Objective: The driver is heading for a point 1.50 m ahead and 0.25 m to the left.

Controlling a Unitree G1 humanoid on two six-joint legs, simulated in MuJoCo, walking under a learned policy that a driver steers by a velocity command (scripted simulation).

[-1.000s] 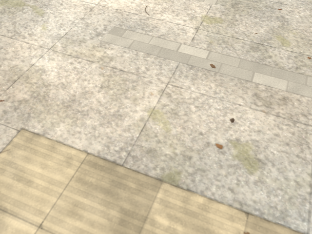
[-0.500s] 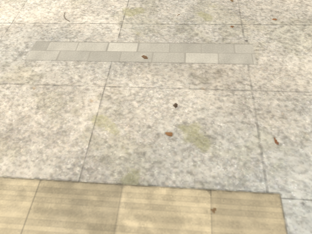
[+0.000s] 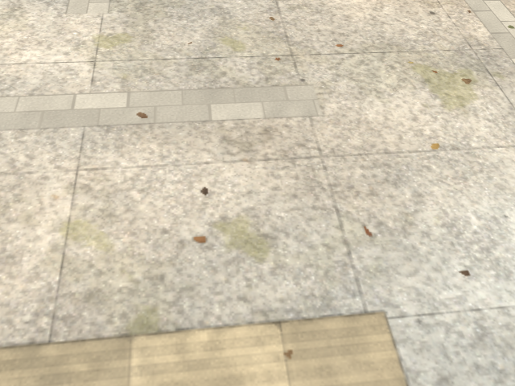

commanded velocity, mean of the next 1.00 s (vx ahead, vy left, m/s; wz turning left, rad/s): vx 0.13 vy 0.00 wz -0.03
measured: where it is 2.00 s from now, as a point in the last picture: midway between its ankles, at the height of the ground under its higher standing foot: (260, 318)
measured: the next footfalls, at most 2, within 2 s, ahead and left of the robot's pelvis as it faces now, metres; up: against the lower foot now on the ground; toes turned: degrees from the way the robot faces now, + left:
right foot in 0.04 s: +0.01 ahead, -0.11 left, +0.00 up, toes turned +4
right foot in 1.26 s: +0.44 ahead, -0.09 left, +0.00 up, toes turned -3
